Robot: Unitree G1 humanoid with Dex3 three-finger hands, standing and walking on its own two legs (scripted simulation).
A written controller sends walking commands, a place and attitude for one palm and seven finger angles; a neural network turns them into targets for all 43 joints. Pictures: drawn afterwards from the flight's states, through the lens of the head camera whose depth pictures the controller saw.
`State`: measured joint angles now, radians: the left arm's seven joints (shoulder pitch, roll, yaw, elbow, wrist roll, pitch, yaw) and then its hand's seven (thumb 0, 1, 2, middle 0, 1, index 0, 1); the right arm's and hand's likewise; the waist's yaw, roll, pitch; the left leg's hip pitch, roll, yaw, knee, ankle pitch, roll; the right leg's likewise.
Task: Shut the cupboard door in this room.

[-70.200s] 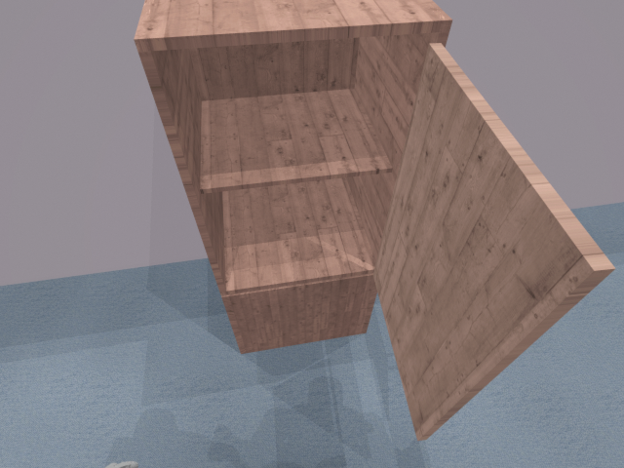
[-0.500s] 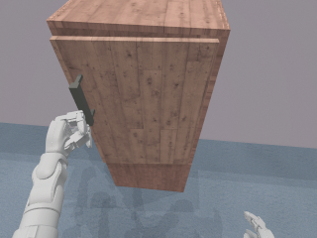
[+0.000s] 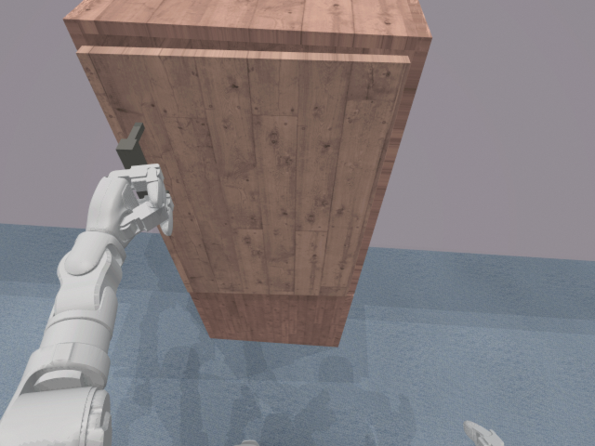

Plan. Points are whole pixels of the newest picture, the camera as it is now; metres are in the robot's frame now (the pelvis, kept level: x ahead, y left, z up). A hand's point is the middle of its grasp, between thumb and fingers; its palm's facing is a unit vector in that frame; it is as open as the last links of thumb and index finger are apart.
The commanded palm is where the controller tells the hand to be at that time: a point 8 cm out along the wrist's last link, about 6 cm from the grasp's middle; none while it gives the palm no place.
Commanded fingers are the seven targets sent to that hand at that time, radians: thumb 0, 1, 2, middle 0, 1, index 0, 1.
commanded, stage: push the door shut along its arc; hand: left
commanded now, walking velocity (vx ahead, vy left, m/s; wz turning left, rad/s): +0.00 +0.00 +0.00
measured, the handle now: (148, 175) +0.47 +0.23 +0.09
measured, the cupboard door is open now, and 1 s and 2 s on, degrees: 3 0 0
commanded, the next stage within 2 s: pull the fist back off the door in 0.42 s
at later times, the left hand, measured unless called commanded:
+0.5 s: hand (163, 201) +0.41 +0.19 +0.10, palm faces -0.17 -0.99 -0.02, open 3.3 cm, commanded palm +0.45 +0.22 +0.10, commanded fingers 0.00 0.90 0.90 -1.30 -1.50 -1.30 -1.50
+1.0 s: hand (203, 199) +0.42 +0.14 +0.10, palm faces +0.00 -1.00 +0.05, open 3.1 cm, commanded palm +0.38 +0.21 +0.10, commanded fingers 0.00 0.90 0.90 -1.30 -1.50 -1.30 -1.50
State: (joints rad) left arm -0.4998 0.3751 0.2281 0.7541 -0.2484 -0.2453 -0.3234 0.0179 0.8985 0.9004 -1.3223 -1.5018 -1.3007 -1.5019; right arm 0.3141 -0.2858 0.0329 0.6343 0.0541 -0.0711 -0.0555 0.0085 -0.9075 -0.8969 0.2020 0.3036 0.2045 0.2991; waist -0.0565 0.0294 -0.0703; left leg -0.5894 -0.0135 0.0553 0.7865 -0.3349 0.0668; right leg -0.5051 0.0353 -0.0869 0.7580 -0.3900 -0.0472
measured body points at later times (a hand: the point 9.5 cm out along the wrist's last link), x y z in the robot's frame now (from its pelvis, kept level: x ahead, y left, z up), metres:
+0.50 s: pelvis -0.02 +0.00 -0.01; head +0.04 +0.02 +0.43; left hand +0.42 +0.25 +0.10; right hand +0.07 -0.26 -0.12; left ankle +0.04 +0.08 -0.71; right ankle +0.00 -0.09 -0.71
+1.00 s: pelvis -0.03 +0.00 -0.01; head +0.01 +0.00 +0.44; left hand +0.42 +0.19 +0.10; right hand +0.01 -0.27 -0.12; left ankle +0.04 +0.07 -0.71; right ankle +0.00 -0.09 -0.71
